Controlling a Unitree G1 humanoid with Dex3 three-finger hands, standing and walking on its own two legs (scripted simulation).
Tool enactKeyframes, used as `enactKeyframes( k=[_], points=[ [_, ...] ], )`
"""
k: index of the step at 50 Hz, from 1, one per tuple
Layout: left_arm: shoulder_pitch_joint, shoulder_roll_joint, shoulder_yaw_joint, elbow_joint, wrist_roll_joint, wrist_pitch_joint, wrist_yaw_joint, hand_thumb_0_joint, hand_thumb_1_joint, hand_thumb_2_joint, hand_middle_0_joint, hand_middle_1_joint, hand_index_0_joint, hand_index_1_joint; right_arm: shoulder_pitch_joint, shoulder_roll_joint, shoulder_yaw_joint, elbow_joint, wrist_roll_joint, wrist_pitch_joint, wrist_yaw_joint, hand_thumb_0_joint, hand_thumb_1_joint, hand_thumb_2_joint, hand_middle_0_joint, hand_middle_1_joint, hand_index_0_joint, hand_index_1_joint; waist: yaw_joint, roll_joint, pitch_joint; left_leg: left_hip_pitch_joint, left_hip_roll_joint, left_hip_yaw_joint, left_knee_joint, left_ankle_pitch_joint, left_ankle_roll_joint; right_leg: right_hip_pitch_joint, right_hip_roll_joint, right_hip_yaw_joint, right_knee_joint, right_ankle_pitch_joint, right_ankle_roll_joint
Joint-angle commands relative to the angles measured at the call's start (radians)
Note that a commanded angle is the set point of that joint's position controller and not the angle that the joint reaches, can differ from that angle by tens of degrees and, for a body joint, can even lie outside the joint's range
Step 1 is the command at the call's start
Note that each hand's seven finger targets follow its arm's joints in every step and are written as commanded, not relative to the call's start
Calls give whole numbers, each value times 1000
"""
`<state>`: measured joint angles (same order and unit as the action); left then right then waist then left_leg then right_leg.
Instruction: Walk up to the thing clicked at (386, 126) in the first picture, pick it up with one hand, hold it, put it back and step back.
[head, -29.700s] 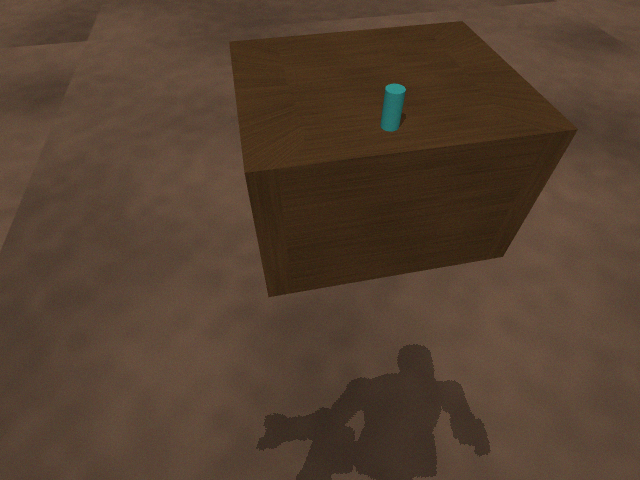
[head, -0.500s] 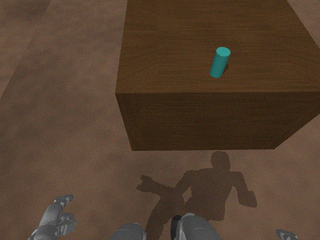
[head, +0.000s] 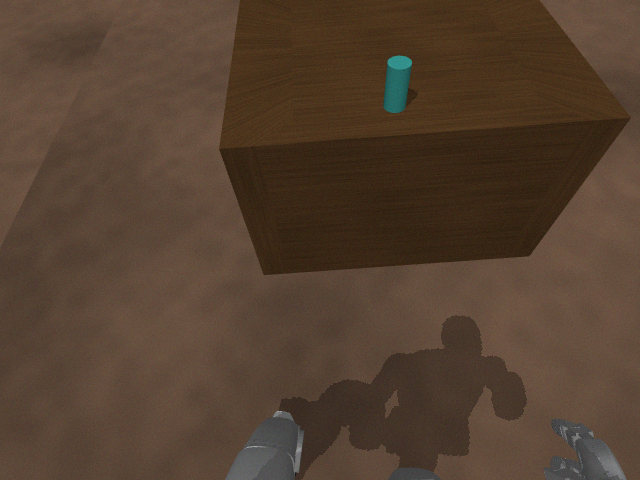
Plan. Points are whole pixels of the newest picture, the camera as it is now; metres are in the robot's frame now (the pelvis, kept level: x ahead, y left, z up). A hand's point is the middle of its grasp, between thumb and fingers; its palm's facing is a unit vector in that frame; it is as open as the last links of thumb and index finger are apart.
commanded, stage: step back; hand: right
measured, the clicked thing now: (396, 85) +0.92 -0.10 -0.09
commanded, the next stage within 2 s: none
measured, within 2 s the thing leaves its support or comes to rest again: neither
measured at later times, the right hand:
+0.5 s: hand out of the picture -0.04 -0.27 -0.14, palm faces -0.14 +0.91 -0.38, open 7.4 cm
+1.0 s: hand out of the picture -0.14 -0.27 -0.15, palm faces -0.20 +0.91 -0.36, open 7.4 cm
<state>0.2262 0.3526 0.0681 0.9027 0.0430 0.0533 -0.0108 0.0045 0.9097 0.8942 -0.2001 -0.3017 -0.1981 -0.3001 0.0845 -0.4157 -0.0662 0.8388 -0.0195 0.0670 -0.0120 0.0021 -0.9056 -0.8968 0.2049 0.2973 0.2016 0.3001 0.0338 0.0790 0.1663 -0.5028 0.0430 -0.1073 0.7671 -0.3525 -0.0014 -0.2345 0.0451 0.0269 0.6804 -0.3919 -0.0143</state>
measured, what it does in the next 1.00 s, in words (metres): walks backwards: left foot, then right foot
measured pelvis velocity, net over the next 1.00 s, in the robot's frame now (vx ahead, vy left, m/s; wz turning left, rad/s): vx -0.23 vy -0.01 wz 0.14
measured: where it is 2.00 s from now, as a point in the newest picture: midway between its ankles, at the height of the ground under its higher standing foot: outside the picture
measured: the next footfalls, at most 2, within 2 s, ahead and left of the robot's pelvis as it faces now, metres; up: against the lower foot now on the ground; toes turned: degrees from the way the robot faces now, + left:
left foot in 0.32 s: -0.09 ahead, +0.11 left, +0.00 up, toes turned +4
right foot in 0.62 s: -0.17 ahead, -0.14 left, +0.00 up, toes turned +4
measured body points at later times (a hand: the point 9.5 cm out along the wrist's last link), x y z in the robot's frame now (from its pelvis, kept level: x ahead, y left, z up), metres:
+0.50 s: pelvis -0.15 -0.02 +0.01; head -0.11 -0.01 +0.46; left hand -0.06 +0.30 -0.10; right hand -0.03 -0.32 -0.11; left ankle -0.13 +0.10 -0.72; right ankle -0.15 -0.13 -0.65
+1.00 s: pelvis -0.23 -0.01 +0.01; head -0.20 -0.01 +0.46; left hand -0.23 +0.32 -0.10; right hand -0.13 -0.32 -0.12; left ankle -0.22 +0.13 -0.72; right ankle -0.21 -0.14 -0.72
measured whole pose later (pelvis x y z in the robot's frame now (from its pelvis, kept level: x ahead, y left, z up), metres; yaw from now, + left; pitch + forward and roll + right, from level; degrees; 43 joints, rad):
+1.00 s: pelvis -0.23 -0.01 +0.01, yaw +8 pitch -3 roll +1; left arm 0.24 0.40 0.07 0.96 0.05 -0.02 0.00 0.00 0.90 0.89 -0.21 -0.30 -0.20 -0.30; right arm 0.23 -0.39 -0.07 1.01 -0.04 0.02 0.04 0.01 -0.91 -0.90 0.20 0.30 0.20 0.30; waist 0.05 0.00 0.10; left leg -0.25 -0.01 -0.04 0.58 -0.30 -0.02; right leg -0.23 -0.07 -0.04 0.63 -0.35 0.00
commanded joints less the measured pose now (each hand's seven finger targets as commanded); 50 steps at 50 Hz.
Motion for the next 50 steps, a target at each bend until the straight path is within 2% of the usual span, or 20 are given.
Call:
enactKeyframes(
  k=[1, 2, 4, 9, 12, 16, 18, 19, 23, 28, 30, 32, 33, 34, 38, 40, 43, 48, 49, 50],
  points=[
    [-143, 352, 82, -163, 4, -39, 27, 0, 900, 900, -200, -300, -200, -300, 32, -229, -60, -62, 9, -11, -17, 0, -900, -900, 200, 300, 200, 300, -29, -261, -17, 56, -122, -111, 429, -133, 3, -345, -367, 409, -437, -76, -199],
    [-192, 291, 73, -163, 1, -40, 30, 0, 900, 900, -200, -300, -200, -300, 88, -196, -49, -32, 15, -16, -17, 0, -900, -900, 200, 300, 200, 300, -66, -188, -35, 21, -165, -97, 426, -89, 5, -241, -267, 228, -342, 109, -135],
    [-135, 249, 73, -142, -2, -42, 35, 0, 900, 900, -200, -300, -200, -300, 115, -143, -22, -18, 11, -29, -22, 0, -900, -900, 200, 300, 200, 300, -52, -220, -122, -4, -178, -59, 417, -64, -4, -81, -193, 120, -240, 400, -91],
    [17, 247, 78, -144, -1, -31, 59, 0, 900, 900, -200, -300, -200, -300, 53, -126, -10, -57, -3, -45, -30, 0, -900, -900, 200, 300, 200, 300, 54, -259, -211, -101, -108, -3, 168, -185, -28, 283, -301, 197, -137, 698, -184],
    [-19, 270, 76, -168, -11, -25, 66, 0, 900, 900, -200, -300, -200, -300, 109, -145, -26, -42, -10, -41, -23, 0, -900, -900, 200, 300, 200, 300, 32, -272, -252, 50, -71, 37, -22, -170, -11, 235, -347, 240, -119, 706, -191],
    [-94, 267, 49, -181, -29, -14, 63, 0, 900, 900, -200, -300, -200, -300, 229, -184, -58, 3, -18, -28, -6, 0, -900, -900, 200, 300, 200, 300, -53, -161, -296, 328, -24, 26, -342, 195, 61, 19, -266, 151, -13, 463, -78],
    [-141, 235, 43, -190, -42, -19, 69, 0, 900, 900, -200, -300, -200, -300, 117, -309, -76, -41, -20, -16, 13, 0, -900, -900, 200, 300, 200, 300, -54, 188, -263, 304, 268, -305, -394, 400, 266, -186, -5, -87, 259, -152, 3],
    [-171, 246, 56, -183, -31, -21, 74, 0, 900, 900, -200, -300, -200, -300, 80, -333, -80, -56, -31, -20, 12, 0, -900, -900, 200, 300, 200, 300, -79, 224, -225, 153, 352, -411, -445, 394, 349, -139, -6, 10, 452, -286, 16],
    [-81, 231, 51, -111, -44, -23, 56, 0, 900, 900, -200, -300, -200, -300, -22, -185, -34, -86, -37, -17, 1, 0, -900, -900, 200, 300, 200, 300, -8, 53, -147, 154, 163, -108, -345, 463, 223, -154, 17, 31, 488, -123, 5],
    [-40, 186, 29, -76, -31, -79, 50, 0, 900, 900, -200, -300, -200, -300, 55, -190, -45, -45, -26, -16, 14, 0, -900, -900, 200, 300, 200, 300, -49, 71, -217, 401, 133, -106, -255, 185, 196, -94, -31, -39, -150, -86, 17],
    [49, 191, 36, -16, -17, -105, 62, 0, 900, 900, -200, -300, -200, -300, 39, -158, -29, -28, -12, -7, 17, 0, -900, -900, 200, 300, 200, 300, -1, 9, -242, 303, 96, -38, -94, 190, 136, 135, -53, 1, -459, 173, 8],
    [4, 331, 72, -27, 11, -117, 67, 0, 900, 900, -200, -300, -200, -300, 77, -84, -5, -35, -14, -14, 16, 0, -900, -900, 200, 300, 200, 300, -17, -229, -159, -119, -104, -17, 83, -193, 25, 253, -300, 421, -385, 104, -61],
    [-67, 396, 88, -56, 17, -112, 71, 0, 900, 900, -200, -300, -200, -300, 19, -151, -25, -44, -22, -9, 6, 0, -900, -900, 200, 300, 200, 300, 17, -221, -135, -17, -17, -97, 167, -216, 14, -18, -478, 545, -411, -32, -218],
    [-123, 385, 85, -67, 7, -114, 68, 0, 900, 900, -200, -300, -200, -300, 15, -203, -46, -28, -19, -9, 12, 0, -900, -900, 200, 300, 200, 300, 2, -213, -63, 85, 8, -123, 239, -185, 9, -189, -489, 551, -451, -158, -242],
    [-102, 277, 63, -35, -4, -122, 53, 0, 900, 900, -200, -300, -200, -300, 70, -158, -35, 29, -8, -26, 32, 0, -900, -900, 200, 300, 200, 300, -18, -162, -57, 45, -76, -73, 181, -22, -7, -42, -245, 213, -380, -66, -115],
    [-41, 295, 67, -24, 4, -125, 41, 0, 900, 900, -200, -300, -200, -300, 43, -162, -34, 21, -16, -34, 37, 0, -900, -900, 200, 300, 200, 300, 22, -191, -54, 28, -60, -47, 108, -36, -21, -11, -255, 242, -414, -246, -126],
    [-5, 307, 80, -13, 8, -118, 30, 0, 900, 900, -200, -300, -200, -300, 17, -155, -32, 16, -24, -59, 41, 0, -900, -900, 200, 300, 200, 300, 51, -258, -54, -27, -41, 6, -44, -95, -17, 113, -288, 255, -411, -250, -143],
    [-59, 286, 48, -40, -1, -90, 10, 0, 900, 900, -200, -300, -200, -300, 119, -146, -47, 80, -21, -94, 33, 0, -900, -900, 200, 300, 200, 300, -21, -222, -134, 341, -84, 144, -329, 7, -1, -55, -233, 99, -249, -47, -113],
    [-54, 244, 29, -47, -2, -89, 10, 0, 900, 900, -200, -300, -200, -300, 169, -159, -57, 100, -23, -100, 25, 0, -900, -900, 200, 300, 200, 300, -46, -142, -175, 472, -63, 89, -370, 33, 11, -126, -191, 46, -127, 25, -87],
    [-59, 185, 9, -61, -12, -89, 9, 0, 900, 900, -200, -300, -200, -300, 222, -219, -75, 106, -31, -105, 16, 0, -900, -900, 200, 300, 200, 300, -82, 38, -215, 575, 116, -194, -460, -109, 77, -296, -100, -36, 64, -7, -39]
  ],
)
